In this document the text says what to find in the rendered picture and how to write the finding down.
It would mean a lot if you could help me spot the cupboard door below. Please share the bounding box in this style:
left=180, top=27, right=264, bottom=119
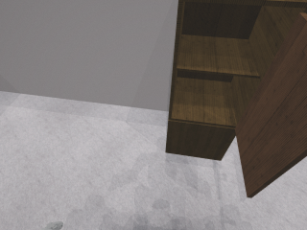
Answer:
left=235, top=12, right=307, bottom=198

